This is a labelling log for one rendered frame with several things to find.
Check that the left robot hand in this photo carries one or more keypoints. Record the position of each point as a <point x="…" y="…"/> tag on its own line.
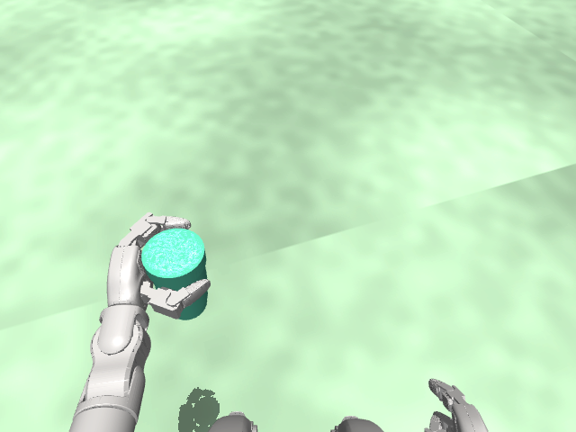
<point x="127" y="280"/>

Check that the left robot arm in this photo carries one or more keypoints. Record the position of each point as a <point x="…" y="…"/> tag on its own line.
<point x="112" y="396"/>

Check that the cup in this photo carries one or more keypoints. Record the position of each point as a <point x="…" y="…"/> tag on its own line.
<point x="175" y="258"/>

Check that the right robot hand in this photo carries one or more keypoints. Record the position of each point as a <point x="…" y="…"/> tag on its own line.
<point x="465" y="417"/>

